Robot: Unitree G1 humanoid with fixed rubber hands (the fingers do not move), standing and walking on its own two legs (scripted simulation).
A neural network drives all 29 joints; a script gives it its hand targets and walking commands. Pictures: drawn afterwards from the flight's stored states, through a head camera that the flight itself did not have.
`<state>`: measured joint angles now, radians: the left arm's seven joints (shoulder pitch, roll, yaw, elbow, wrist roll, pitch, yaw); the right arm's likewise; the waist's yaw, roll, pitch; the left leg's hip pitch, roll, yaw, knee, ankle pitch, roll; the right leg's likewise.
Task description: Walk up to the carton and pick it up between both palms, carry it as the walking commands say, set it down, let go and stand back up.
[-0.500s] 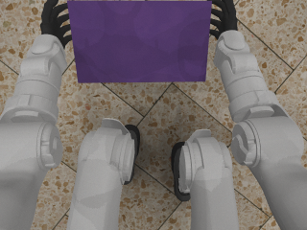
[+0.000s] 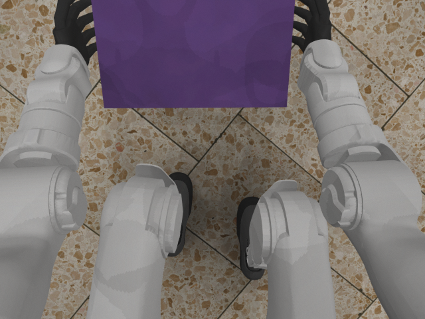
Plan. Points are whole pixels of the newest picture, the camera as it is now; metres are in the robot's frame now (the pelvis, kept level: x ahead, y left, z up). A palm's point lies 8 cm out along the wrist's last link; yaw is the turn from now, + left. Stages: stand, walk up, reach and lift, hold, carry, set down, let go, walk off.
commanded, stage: set down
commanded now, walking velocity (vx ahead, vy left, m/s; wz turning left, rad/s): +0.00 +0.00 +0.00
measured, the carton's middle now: (197, 58) +0.51 +0.09 -0.23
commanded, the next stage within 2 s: none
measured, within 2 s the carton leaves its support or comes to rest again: rests again in 0.52 s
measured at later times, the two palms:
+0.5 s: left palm (80, 46) +0.49 +0.27 -0.17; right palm (312, 44) +0.55 -0.10 -0.16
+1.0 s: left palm (74, 73) +0.45 +0.29 -0.18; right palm (314, 66) +0.52 -0.12 -0.18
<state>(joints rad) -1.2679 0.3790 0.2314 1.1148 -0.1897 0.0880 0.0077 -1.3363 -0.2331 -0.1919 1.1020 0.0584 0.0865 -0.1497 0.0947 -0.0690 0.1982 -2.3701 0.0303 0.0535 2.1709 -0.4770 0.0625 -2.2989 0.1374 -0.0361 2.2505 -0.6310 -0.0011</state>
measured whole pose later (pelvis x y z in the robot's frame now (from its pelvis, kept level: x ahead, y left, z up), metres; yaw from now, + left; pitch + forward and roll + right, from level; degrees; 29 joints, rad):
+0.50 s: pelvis +0.01 +0.00 +0.00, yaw +0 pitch +40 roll -1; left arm -1.28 0.39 0.21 1.14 -0.23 0.01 0.01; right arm -1.33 -0.25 -0.14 1.10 0.11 0.03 -0.14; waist 0.09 -0.06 0.22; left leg -2.38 0.04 0.06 2.19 -0.50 0.07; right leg -2.30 0.12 -0.05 2.26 -0.66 -0.01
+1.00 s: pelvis +0.00 +0.00 +0.00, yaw +0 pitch +36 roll -1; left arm -1.20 0.43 0.17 1.12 -0.29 -0.01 0.04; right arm -1.28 -0.32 -0.01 1.06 0.20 0.08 -0.13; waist 0.08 -0.04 0.31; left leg -2.36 0.05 0.06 2.18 -0.46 0.08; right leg -2.28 0.10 -0.05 2.27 -0.63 -0.01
